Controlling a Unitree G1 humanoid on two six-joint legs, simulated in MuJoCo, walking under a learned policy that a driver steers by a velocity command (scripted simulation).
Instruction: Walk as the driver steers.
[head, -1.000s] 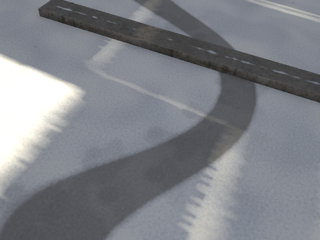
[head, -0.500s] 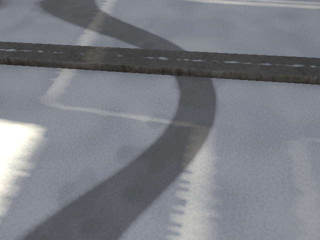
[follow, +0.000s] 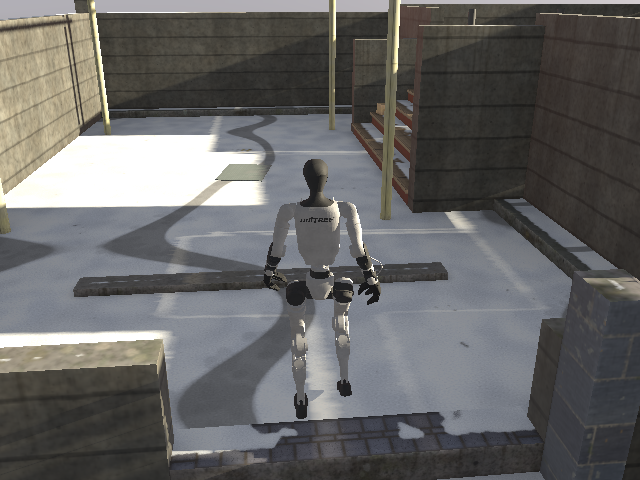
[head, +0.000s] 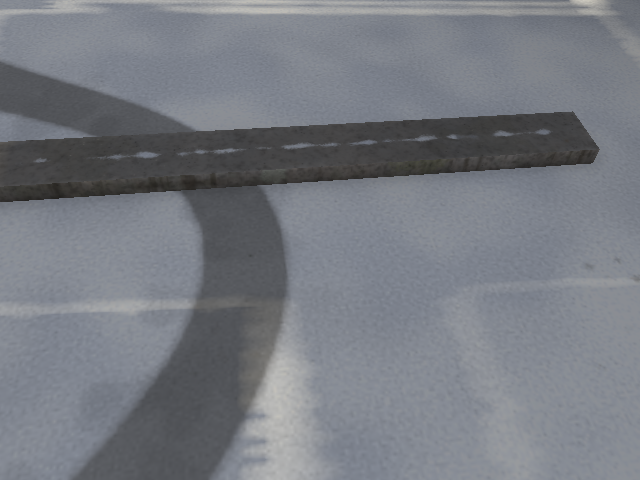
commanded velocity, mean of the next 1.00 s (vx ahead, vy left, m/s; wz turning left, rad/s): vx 0.49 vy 0.00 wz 0.33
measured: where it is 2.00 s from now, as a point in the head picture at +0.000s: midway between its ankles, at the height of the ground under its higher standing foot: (254, 383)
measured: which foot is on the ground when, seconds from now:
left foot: down 0.00-0.24, up 0.26-0.74, down 0.76-1.00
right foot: up 0.00-0.22, down 0.24-0.78, up 0.80-1.00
